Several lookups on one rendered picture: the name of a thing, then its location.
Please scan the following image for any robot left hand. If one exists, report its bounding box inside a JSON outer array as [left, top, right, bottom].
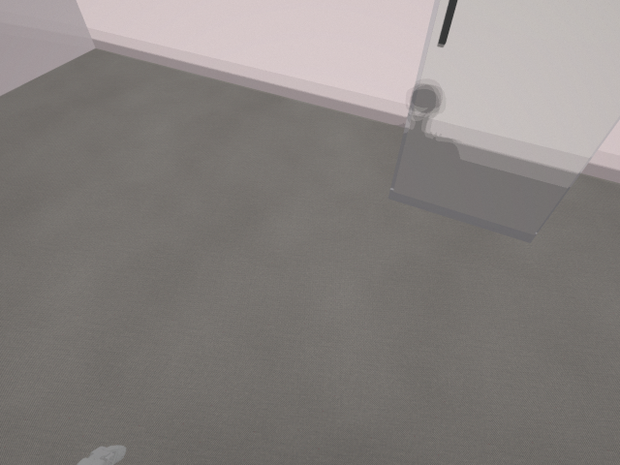
[[77, 445, 126, 465]]

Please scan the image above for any fridge door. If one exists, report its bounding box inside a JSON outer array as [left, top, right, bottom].
[[393, 0, 620, 235]]

